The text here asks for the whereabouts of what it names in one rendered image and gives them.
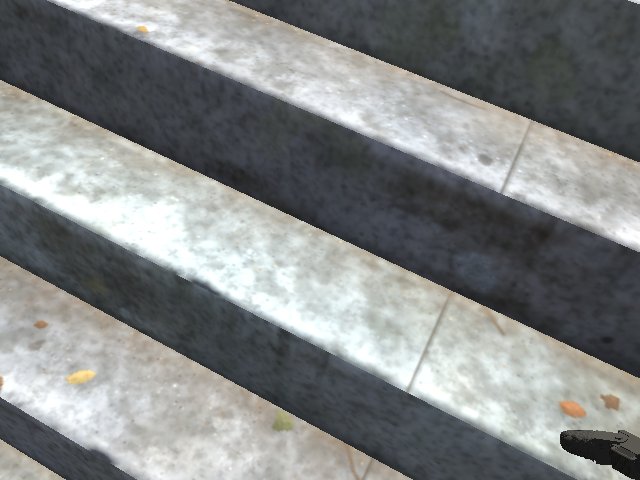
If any right robot hand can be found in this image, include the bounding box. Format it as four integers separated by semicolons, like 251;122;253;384
560;430;640;480

